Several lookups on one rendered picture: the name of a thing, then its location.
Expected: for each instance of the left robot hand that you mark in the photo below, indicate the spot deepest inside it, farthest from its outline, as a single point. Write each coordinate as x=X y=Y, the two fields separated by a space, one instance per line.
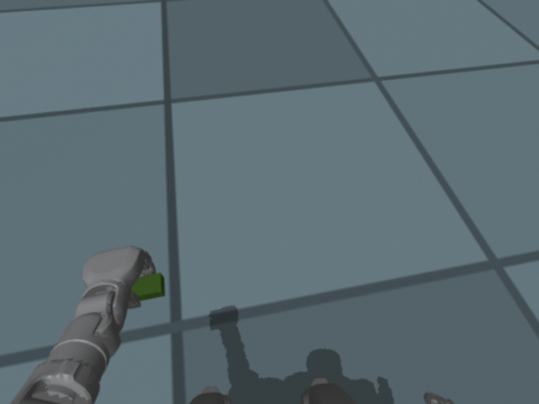
x=123 y=264

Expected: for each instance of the small box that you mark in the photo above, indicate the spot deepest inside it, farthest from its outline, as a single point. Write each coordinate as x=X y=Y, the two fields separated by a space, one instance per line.
x=149 y=286

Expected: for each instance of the left robot arm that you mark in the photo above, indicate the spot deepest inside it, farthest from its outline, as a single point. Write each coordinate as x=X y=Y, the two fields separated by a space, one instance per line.
x=73 y=370

